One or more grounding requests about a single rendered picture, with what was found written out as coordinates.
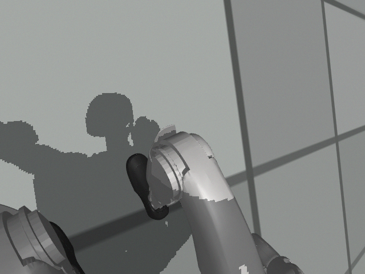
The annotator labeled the right robot arm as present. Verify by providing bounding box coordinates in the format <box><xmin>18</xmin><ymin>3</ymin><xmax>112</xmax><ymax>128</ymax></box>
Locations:
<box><xmin>267</xmin><ymin>256</ymin><xmax>304</xmax><ymax>274</ymax></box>

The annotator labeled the right robot hand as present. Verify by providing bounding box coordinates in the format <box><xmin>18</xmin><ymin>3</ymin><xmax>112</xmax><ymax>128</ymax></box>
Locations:
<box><xmin>252</xmin><ymin>233</ymin><xmax>280</xmax><ymax>274</ymax></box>

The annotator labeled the left robot foot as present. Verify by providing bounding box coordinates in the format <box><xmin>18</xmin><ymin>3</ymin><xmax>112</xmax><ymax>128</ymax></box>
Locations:
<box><xmin>50</xmin><ymin>221</ymin><xmax>85</xmax><ymax>274</ymax></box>

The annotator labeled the right robot foot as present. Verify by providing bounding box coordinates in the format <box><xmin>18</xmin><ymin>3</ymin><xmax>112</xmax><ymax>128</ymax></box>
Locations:
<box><xmin>126</xmin><ymin>154</ymin><xmax>169</xmax><ymax>220</ymax></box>

